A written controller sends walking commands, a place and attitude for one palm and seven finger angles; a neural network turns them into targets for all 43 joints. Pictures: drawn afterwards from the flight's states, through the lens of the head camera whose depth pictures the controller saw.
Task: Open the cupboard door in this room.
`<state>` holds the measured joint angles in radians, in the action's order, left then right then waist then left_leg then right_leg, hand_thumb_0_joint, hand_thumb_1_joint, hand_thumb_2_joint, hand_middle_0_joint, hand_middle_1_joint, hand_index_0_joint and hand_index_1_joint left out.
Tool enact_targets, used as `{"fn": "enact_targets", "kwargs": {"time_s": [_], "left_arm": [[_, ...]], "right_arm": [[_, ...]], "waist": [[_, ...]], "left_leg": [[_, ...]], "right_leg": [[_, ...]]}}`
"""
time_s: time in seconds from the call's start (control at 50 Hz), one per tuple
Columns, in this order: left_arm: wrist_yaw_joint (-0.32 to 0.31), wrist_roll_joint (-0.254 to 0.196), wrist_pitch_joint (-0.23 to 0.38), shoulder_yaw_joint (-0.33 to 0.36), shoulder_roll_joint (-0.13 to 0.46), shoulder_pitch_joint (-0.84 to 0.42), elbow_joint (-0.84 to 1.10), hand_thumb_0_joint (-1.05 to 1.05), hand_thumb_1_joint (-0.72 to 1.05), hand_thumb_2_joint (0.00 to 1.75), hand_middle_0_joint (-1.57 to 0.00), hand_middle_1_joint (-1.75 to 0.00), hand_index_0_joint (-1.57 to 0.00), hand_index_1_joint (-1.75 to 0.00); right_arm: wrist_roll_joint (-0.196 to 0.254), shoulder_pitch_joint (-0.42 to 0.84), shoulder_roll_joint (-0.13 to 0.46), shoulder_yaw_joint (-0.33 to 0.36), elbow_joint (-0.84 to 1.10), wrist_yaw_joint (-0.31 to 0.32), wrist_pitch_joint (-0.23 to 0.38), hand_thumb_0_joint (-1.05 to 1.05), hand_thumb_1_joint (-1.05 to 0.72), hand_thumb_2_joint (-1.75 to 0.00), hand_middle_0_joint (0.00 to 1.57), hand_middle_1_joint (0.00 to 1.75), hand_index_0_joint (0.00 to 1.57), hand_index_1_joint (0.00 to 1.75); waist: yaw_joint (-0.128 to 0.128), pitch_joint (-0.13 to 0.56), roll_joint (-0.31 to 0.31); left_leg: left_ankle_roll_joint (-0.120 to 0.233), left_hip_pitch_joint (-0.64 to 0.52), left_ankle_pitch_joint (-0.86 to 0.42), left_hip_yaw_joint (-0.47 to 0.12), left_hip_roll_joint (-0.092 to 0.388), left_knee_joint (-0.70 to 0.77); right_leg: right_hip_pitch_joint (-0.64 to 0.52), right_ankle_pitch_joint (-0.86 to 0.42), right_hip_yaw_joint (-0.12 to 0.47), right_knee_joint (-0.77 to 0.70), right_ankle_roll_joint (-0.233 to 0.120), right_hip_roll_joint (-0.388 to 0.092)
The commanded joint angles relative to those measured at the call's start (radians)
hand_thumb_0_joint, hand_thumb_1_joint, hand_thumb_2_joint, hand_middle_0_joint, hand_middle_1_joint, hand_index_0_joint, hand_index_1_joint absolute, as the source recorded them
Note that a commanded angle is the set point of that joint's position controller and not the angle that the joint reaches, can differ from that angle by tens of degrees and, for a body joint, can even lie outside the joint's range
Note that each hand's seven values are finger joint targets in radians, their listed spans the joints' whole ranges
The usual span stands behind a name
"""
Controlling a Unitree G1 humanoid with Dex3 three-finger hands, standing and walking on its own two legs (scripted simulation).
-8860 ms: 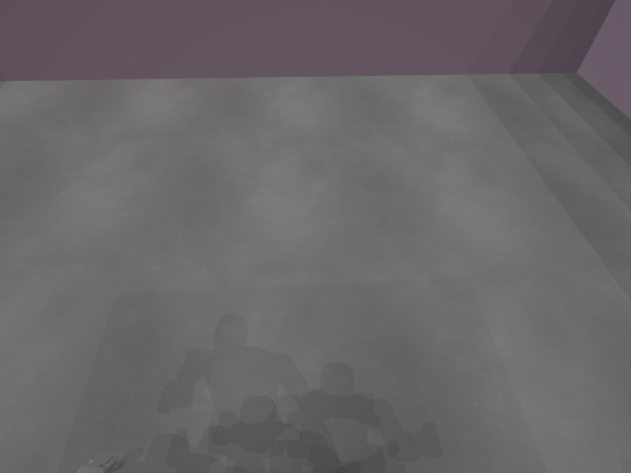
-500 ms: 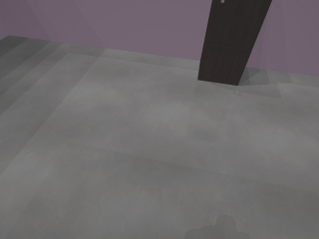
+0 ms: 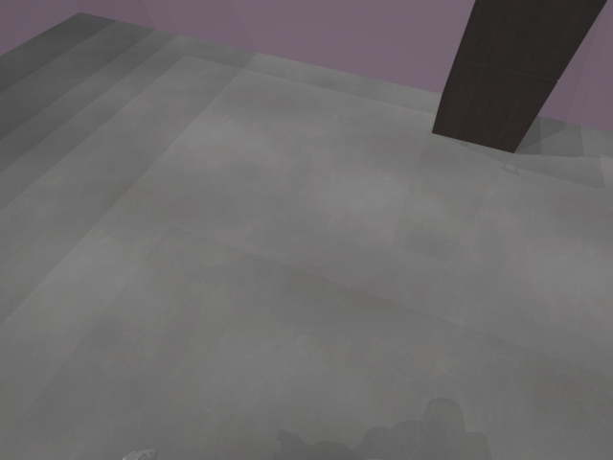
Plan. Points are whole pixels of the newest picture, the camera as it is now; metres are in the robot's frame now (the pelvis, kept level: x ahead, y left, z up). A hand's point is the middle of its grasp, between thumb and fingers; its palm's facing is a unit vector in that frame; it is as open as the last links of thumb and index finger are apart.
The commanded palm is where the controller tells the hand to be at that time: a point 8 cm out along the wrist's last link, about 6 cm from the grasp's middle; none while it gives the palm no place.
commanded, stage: stand and wait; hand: left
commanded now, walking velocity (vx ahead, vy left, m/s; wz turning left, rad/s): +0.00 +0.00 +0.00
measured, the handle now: out of the picture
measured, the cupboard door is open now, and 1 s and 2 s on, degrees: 0 0 0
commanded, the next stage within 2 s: turn or walk to find it in 0.46 s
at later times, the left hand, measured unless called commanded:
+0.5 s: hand out of the picture -0.02 +0.13 -0.17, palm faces +0.10 -0.97 -0.20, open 7.3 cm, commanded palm none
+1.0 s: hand out of the picture -0.03 +0.18 -0.17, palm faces +0.14 -0.97 -0.21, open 7.3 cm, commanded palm none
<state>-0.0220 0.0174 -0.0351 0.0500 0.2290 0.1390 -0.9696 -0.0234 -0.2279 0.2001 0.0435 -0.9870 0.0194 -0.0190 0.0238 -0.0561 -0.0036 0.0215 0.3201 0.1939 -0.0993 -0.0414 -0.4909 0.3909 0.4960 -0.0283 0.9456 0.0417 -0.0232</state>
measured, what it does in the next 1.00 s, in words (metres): steps on the spot: right foot, then left foot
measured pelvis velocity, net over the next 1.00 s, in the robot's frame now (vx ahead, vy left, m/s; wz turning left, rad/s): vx -0.02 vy -0.01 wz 0.11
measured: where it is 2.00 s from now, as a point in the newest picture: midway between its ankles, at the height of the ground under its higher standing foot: outside the picture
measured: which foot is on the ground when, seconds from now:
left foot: down 0.00-0.16, up 0.18-0.38, down 0.40-1.00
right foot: up 0.00-0.12, down 0.14-1.00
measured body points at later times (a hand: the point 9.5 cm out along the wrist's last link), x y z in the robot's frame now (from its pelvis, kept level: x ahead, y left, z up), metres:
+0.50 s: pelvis +0.00 -0.05 +0.00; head +0.02 -0.05 +0.45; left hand -0.02 +0.18 -0.16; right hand +0.04 -0.29 -0.16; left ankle -0.01 +0.11 -0.74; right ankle -0.03 -0.14 -0.74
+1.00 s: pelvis -0.02 -0.01 +0.00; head -0.01 -0.01 +0.45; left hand -0.03 +0.23 -0.16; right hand +0.04 -0.24 -0.15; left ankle -0.01 +0.11 -0.74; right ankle -0.03 -0.14 -0.74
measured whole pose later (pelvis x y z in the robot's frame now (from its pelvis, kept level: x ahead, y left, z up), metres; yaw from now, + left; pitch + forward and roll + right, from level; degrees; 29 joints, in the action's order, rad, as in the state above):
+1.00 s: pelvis -0.02 -0.01 +0.00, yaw +6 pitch -1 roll +0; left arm -0.03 0.01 0.00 0.01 0.19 0.24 -1.11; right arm -0.01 -0.21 0.17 0.02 -1.11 0.02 0.00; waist -0.01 -0.04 0.00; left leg 0.00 0.24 0.21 -0.03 -0.01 -0.46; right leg 0.16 0.27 -0.09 0.45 0.02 -0.05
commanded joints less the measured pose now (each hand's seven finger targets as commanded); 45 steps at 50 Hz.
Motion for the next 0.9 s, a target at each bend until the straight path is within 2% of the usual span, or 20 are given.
{"fn": "enact_targets", "kwargs": {"time_s": [0.0, 0.04, 0.08, 0.1, 0.12, 0.14, 0.16, 0.18, 0.22, 0.3, 0.34, 0.38, 0.44, 0.58, 0.64, 0.68, 0.72, 0.78, 0.82, 0.88], "left_arm": [[-0.002, -0.006, 0.019, -0.007, 0.036, 0.049, 0.056, 0.0, 0.9, 0.9, -0.2, -0.3, -0.2, -0.3], [-0.003, -0.008, 0.027, -0.009, 0.039, 0.092, 0.033, 0.0, 0.9, 0.9, -0.2, -0.3, -0.2, -0.3], [-0.01, -0.007, 0.041, -0.009, 0.07, 0.143, -0.001, 0.0, 0.9, 0.9, -0.2, -0.3, -0.2, -0.3], [-0.014, -0.001, 0.05, -0.005, 0.12, 0.137, -0.005, 0.0, 0.9, 0.9, -0.2, -0.3, -0.2, -0.3], [-0.016, 0.001, 0.054, 0.0, 0.168, 0.103, 0.003, 0.0, 0.9, 0.9, -0.2, -0.3, -0.2, -0.3], [-0.011, 0.0, 0.054, 0.008, 0.188, 0.077, 0.017, 0.0, 0.9, 0.9, -0.2, -0.3, -0.2, -0.3], [-0.01, 0.001, 0.054, 0.008, 0.17, 0.071, 0.015, 0.0, 0.9, 0.9, -0.2, -0.3, -0.2, -0.3], [-0.008, 0.0, 0.054, -0.002, 0.141, 0.065, 0.004, 0.0, 0.9, 0.9, -0.2, -0.3, -0.2, -0.3], [-0.007, -0.003, 0.057, -0.01, 0.115, 0.073, -0.016, 0.0, 0.9, 0.9, -0.2, -0.3, -0.2, -0.3], [-0.009, -0.005, 0.061, -0.019, 0.094, 0.146, -0.062, 0.0, 0.9, 0.9, -0.2, -0.3, -0.2, -0.3], [-0.012, -0.007, 0.06, -0.021, 0.084, 0.154, -0.079, 0.0, 0.9, 0.9, -0.2, -0.3, -0.2, -0.3], [-0.013, -0.011, 0.058, -0.024, 0.068, 0.158, -0.09, 0.0, 0.9, 0.9, -0.2, -0.3, -0.2, -0.3], [-0.013, -0.011, 0.054, -0.028, 0.063, 0.174, -0.115, 0.0, 0.9, 0.9, -0.2, -0.3, -0.2, -0.3], [-0.015, -0.01, 0.038, -0.009, 0.079, 0.182, -0.115, 0.0, 0.9, 0.9, -0.2, -0.3, -0.2, -0.3], [-0.014, -0.006, 0.03, 0.003, 0.093, 0.169, -0.095, 0.0, 0.9, 0.9, -0.2, -0.3, -0.2, -0.3], [-0.014, -0.004, 0.03, 0.001, 0.085, 0.157, -0.089, 0.0, 0.9, 0.9, -0.2, -0.3, -0.2, -0.3], [-0.013, -0.003, 0.029, -0.002, 0.068, 0.134, -0.084, 0.0, 0.9, 0.9, -0.2, -0.3, -0.2, -0.3], [-0.012, -0.005, 0.027, -0.013, 0.033, 0.153, -0.088, 0.0, 0.9, 0.9, -0.2, -0.3, -0.2, -0.3], [-0.011, -0.003, 0.029, -0.02, 0.03, 0.181, -0.103, 0.0, 0.9, 0.9, -0.2, -0.3, -0.2, -0.3], [-0.008, -0.003, 0.036, -0.024, 0.043, 0.184, -0.113, 0.0, 0.9, 0.9, -0.2, -0.3, -0.2, -0.3]], "right_arm": [[-0.005, -0.051, 0.184, 0.038, 0.038, 0.01, 0.013, 0.0, -0.9, -0.9, 0.2, 0.3, 0.2, 0.3], [-0.002, -0.042, 0.178, 0.038, 0.031, 0.006, 0.013, 0.0, -0.9, -0.9, 0.2, 0.3, 0.2, 0.3], [0.011, -0.035, 0.145, 0.031, 0.02, 0.002, 0.016, 0.0, -0.9, -0.9, 0.2, 0.3, 0.2, 0.3], [0.019, -0.039, 0.102, 0.023, 0.022, -0.003, 0.021, 0.0, -0.9, -0.9, 0.2, 0.3, 0.2, 0.3], [0.019, -0.03, 0.068, 0.011, 0.031, -0.007, 0.019, 0.0, -0.9, -0.9, 0.2, 0.3, 0.2, 0.3], [0.009, -0.004, 0.081, 0.012, 0.036, -0.003, 0.006, 0.0, -0.9, -0.9, 0.2, 0.3, 0.2, 0.3], [0.002, 0.024, 0.103, 0.017, 0.033, -0.001, -0.004, 0.0, -0.9, -0.9, 0.2, 0.3, 0.2, 0.3], [0.003, 0.018, 0.108, 0.016, 0.015, 0.001, -0.003, 0.0, -0.9, -0.9, 0.2, 0.3, 0.2, 0.3], [0.009, -0.018, 0.086, 0.01, -0.02, 0.001, 0.002, 0.0, -0.9, -0.9, 0.2, 0.3, 0.2, 0.3], [0.013, -0.002, 0.075, 0.0, -0.049, 0.01, 0.004, 0.0, -0.9, -0.9, 0.2, 0.3, 0.2, 0.3], [0.014, -0.014, 0.074, -0.005, -0.071, 0.013, 0.009, 0.0, -0.9, -0.9, 0.2, 0.3, 0.2, 0.3], [0.014, -0.039, 0.088, -0.007, -0.099, 0.017, 0.021, 0.0, -0.9, -0.9, 0.2, 0.3, 0.2, 0.3], [0.018, -0.026, 0.091, -0.008, -0.119, 0.02, 0.027, 0.0, -0.9, -0.9, 0.2, 0.3, 0.2, 0.3], [0.016, -0.005, 0.081, -0.004, -0.101, 0.014, 0.012, 0.0, -0.9, -0.9, 0.2, 0.3, 0.2, 0.3], [0.013, -0.003, 0.081, 0.002, -0.077, 0.008, 0.005, 0.0, -0.9, -0.9, 0.2, 0.3, 0.2, 0.3], [0.011, -0.01, 0.068, 0.003, -0.072, 0.008, 0.005, 0.0, -0.9, -0.9, 0.2, 0.3, 0.2, 0.3], [0.009, -0.032, 0.071, 0.002, -0.075, 0.006, 0.01, 0.0, -0.9, -0.9, 0.2, 0.3, 0.2, 0.3], [0.009, -0.016, 0.104, 0.0, -0.071, 0.008, 0.023, 0.0, -0.9, -0.9, 0.2, 0.3, 0.2, 0.3], [0.013, 0.001, 0.111, 0.0, -0.066, 0.009, 0.029, 0.0, -0.9, -0.9, 0.2, 0.3, 0.2, 0.3], [0.014, -0.005, 0.098, -0.006, -0.07, 0.007, 0.034, 0.0, -0.9, -0.9, 0.2, 0.3, 0.2, 0.3]], "waist": [[-0.003, 0.139, -0.143], [-0.019, 0.142, -0.146], [-0.041, 0.136, -0.08], [-0.033, 0.118, 0.031], [-0.02, 0.068, 0.137], [-0.03, 0.015, 0.234], [-0.041, -0.043, 0.289], [-0.028, -0.063, 0.217], [-0.011, -0.024, 0.148], [-0.032, 0.01, 0.172], [-0.024, 0.015, 0.149], [-0.019, 0.044, 0.078], [-0.024, 0.071, -0.001], [-0.033, 0.005, 0.002], [-0.032, -0.021, 0.039], [-0.025, -0.021, 0.06], [-0.015, -0.007, 0.002], [-0.041, -0.006, -0.093], [-0.057, 0.005, -0.076], [-0.05, 0.025, -0.038]], "left_leg": [[0.16, -0.196, -0.276, -0.274, 0.235, 0.158], [0.13, -0.174, -0.289, -0.238, 0.206, 0.132], [0.056, -0.067, -0.181, -0.17, 0.143, 0.068], [0.004, 0.036, -0.053, -0.095, 0.092, -0.003], [-0.035, 0.084, 0.097, -0.02, 0.032, -0.027], [-0.045, 0.074, 0.2, 0.013, 0.027, -0.08], [-0.039, 0.061, 0.234, 0.008, 0.046, -0.151], [-0.035, 0.044, 0.213, 0.015, 0.056, -0.179], [-0.039, 0.013, 0.172, 0.049, 0.059, -0.159], [-0.049, -0.036, 0.14, 0.088, 0.076, -0.083], [-0.045, -0.104, 0.042, 0.089, 0.09, 0.002], [-0.032, -0.219, -0.213, 0.065, 0.138, 0.058], [-0.024, -0.262, -0.293, 0.07, 0.161, 0.049], [-0.025, -0.111, -0.176, 0.049, 0.138, 0.027], [-0.023, -0.048, -0.096, 0.047, 0.114, -0.022], [-0.022, -0.076, -0.064, 0.053, 0.107, -0.037], [-0.009, -0.088, -0.071, 0.002, 0.13, 0.019], [0.041, -0.013, -0.029, -0.131, 0.202, 0.164], [0.045, 0.008, 0.003, -0.136, 0.198, 0.189], [0.021, -0.024, -0.016, -0.077, 0.157, 0.161]], "right_leg": [[-0.026, -0.022, 0.022, -0.191, 0.0, 0.006], [-0.123, -0.109, 0.008, -0.363, 0.0, 0.016], [-0.305, -0.301, 0.024, -0.597, -0.001, -0.017], [-0.364, -0.296, 0.159, -0.638, -0.037, -0.141], [-0.308, -0.307, 0.279, -0.677, -0.096, -0.263], [-0.206, -0.268, 0.328, -0.713, -0.154, -0.313], [-0.125, -0.261, 0.343, -0.734, -0.18, -0.304], [-0.119, -0.338, 0.308, -0.711, -0.193, -0.278], [-0.188, -0.558, 0.209, -0.631, -0.177, -0.226], [-0.255, -0.758, 0.156, -0.582, -0.156, -0.197], [-0.235, -0.754, 0.142, -0.567, -0.134, -0.179], [-0.188, -0.677, 0.103, -0.553, -0.088, -0.13], [-0.202, -0.602, 0.078, -0.574, -0.059, -0.104], [-0.222, -0.44, 0.049, -0.561, -0.064, -0.134], [-0.189, -0.329, 0.061, -0.577, -0.084, -0.17], [-0.139, -0.284, 0.073, -0.587, -0.095, -0.181], [-0.127, -0.234, 0.04, -0.547, -0.075, -0.139], [-0.203, -0.217, -0.033, -0.476, -0.027, -0.063], [-0.25, -0.241, -0.027, -0.495, -0.024, -0.066], [-0.258, -0.276, 0.0, -0.551, -0.034, -0.092]]}}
